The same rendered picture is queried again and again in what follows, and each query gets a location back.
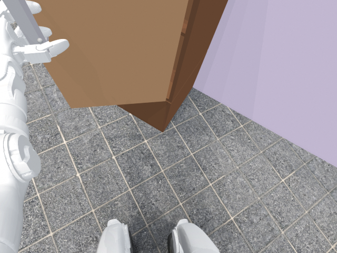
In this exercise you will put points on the left robot upper arm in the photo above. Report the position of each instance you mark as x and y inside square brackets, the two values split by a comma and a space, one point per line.
[19, 163]

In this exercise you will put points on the cupboard door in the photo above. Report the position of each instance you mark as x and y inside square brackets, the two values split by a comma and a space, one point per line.
[120, 52]

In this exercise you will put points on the robot right thigh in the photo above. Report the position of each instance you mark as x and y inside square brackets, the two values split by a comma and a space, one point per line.
[189, 238]

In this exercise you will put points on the handle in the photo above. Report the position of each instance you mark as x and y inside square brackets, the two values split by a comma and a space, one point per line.
[25, 20]

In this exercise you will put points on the left robot forearm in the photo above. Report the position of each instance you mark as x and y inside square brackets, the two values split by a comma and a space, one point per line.
[13, 103]

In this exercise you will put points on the right robot shin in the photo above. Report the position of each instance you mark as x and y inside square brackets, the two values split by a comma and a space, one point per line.
[180, 222]

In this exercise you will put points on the robot left hand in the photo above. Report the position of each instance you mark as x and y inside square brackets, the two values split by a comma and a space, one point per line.
[9, 39]

